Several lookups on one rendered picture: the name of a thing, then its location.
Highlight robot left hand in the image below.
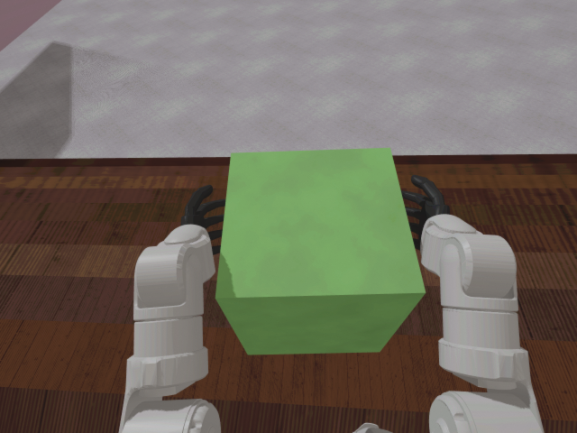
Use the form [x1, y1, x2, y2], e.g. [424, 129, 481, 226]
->
[181, 185, 225, 255]

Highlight right robot forearm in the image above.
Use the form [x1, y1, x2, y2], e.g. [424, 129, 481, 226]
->
[420, 214, 544, 433]

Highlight left robot forearm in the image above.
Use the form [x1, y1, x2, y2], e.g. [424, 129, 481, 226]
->
[119, 225, 215, 433]

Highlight robot right upper arm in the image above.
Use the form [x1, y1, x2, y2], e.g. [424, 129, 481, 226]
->
[429, 391, 542, 433]

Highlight carton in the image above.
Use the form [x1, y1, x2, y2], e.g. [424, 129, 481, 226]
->
[215, 148, 426, 355]

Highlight robot right hand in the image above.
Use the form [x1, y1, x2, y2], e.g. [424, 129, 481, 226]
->
[401, 175, 450, 250]

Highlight robot left upper arm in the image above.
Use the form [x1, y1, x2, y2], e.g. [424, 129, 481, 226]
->
[122, 399, 221, 433]

